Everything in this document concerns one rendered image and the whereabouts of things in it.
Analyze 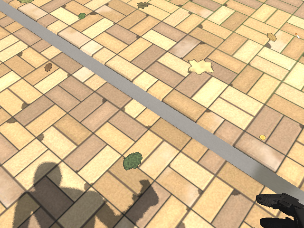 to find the right robot hand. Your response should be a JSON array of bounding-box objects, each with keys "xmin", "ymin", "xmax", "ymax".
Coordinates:
[{"xmin": 254, "ymin": 193, "xmax": 304, "ymax": 228}]

